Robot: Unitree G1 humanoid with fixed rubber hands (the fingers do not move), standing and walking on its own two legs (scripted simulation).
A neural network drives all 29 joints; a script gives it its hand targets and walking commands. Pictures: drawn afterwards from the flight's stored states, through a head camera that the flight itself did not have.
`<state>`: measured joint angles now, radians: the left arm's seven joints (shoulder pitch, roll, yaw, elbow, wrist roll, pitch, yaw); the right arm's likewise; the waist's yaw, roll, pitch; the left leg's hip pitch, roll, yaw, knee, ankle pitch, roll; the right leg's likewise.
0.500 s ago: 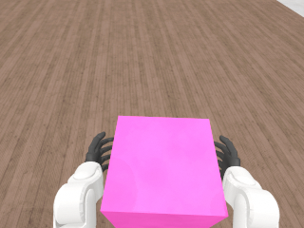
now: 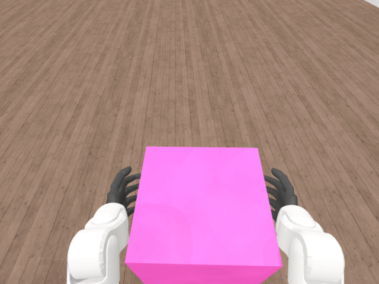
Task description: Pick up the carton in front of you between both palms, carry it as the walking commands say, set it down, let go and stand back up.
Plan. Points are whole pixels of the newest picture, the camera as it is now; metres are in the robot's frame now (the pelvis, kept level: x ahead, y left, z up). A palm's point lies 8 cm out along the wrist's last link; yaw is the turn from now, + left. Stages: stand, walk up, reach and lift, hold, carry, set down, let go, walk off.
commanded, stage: carry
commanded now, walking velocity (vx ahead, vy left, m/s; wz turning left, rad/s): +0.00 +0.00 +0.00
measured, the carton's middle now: (200, 224) +0.24 +0.00 +0.02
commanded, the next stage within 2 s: hold in 1.26 s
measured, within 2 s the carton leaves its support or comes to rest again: neither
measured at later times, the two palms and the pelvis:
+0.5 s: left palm (115, 202) +0.26 +0.17 +0.07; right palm (269, 204) +0.26 -0.13 +0.07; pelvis +0.02 +0.02 -0.01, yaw +0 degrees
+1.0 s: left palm (118, 211) +0.26 +0.17 +0.03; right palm (261, 213) +0.26 -0.13 +0.03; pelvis -0.02 +0.02 +0.00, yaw +0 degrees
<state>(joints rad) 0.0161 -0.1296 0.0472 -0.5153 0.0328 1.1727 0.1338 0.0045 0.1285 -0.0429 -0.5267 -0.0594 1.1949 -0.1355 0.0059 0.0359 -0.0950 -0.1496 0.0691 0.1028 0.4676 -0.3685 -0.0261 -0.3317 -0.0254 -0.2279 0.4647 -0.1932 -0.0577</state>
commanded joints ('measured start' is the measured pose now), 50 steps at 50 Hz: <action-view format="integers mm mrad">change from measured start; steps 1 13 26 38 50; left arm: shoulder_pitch -362 -380 -443 -542 -683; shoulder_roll -797 -775 -710 -710 -857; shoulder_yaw -639 -627 -557 -436 -434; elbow -101 -28 173 443 631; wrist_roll -263 -232 -142 -49 -30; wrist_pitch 5 16 -124 -343 -543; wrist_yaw -135 -136 -203 -251 -325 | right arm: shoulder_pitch -350 -373 -434 -536 -674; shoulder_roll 784 757 699 704 848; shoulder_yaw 640 618 554 435 435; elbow -89 -28 183 448 638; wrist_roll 273 259 172 77 57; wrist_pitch -10 -3 -145 -366 -565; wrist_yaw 136 145 208 257 330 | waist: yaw -5 -8 -7 -6 -5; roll -20 -6 -23 -27 -32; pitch -255 -215 -187 -168 -222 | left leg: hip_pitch -20 -7 -20 -64 -62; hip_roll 90 97 86 78 73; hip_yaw -43 -50 -55 -70 -78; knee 2 23 -23 -61 -48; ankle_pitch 509 658 452 283 257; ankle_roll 9 21 38 52 62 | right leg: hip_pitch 252 194 199 182 192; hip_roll -152 -137 -147 -148 -152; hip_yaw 137 123 134 142 146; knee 69 120 62 13 10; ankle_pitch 590 467 365 224 222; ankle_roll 11 27 27 28 25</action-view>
